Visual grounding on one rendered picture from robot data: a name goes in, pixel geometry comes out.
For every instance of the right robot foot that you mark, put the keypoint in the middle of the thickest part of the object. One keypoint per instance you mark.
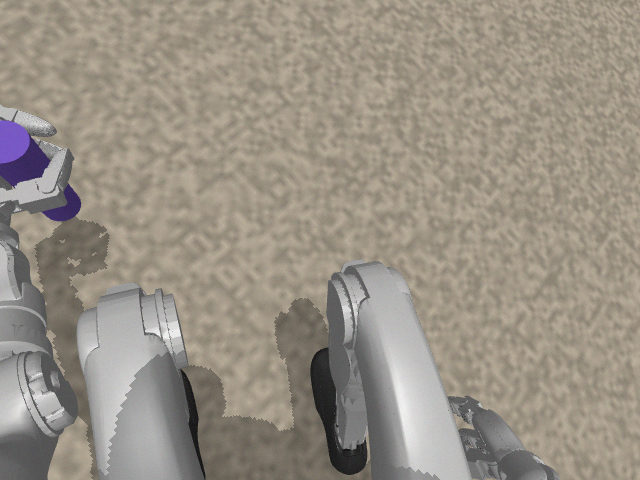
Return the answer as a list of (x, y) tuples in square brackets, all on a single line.
[(346, 461)]

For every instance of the right robot hand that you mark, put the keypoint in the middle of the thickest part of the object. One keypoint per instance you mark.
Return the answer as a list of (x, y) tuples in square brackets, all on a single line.
[(491, 440)]

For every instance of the right robot arm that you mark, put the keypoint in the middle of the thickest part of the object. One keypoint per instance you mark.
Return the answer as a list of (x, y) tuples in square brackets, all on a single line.
[(524, 465)]

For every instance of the can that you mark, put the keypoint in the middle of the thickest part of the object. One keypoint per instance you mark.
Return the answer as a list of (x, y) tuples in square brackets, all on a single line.
[(21, 159)]

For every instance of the left robot foot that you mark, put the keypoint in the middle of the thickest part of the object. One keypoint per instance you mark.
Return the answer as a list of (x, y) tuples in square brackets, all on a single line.
[(193, 420)]

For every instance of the left robot hand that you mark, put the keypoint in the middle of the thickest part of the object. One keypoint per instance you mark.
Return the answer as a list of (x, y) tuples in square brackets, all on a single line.
[(43, 193)]

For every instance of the left robot arm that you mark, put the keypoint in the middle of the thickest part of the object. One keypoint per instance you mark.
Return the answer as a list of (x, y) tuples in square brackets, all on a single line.
[(36, 402)]

